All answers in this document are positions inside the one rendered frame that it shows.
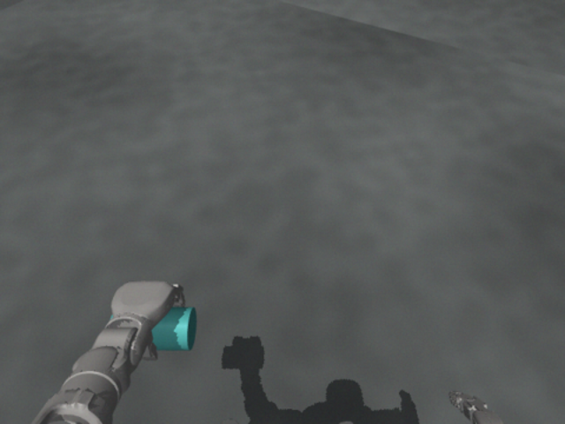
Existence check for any left robot arm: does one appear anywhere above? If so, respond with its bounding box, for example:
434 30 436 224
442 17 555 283
31 314 152 424

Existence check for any left robot hand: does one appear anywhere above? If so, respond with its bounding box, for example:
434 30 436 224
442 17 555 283
111 281 185 360

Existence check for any can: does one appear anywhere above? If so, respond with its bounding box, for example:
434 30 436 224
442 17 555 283
110 307 197 351

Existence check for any right robot hand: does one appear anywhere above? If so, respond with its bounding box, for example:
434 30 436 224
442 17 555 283
449 391 504 424

